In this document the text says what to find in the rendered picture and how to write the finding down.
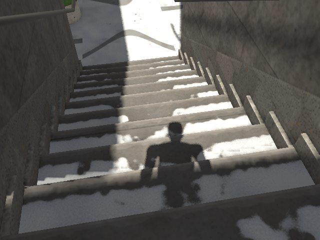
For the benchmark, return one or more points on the stairs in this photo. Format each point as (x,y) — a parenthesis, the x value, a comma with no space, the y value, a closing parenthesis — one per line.
(149,135)

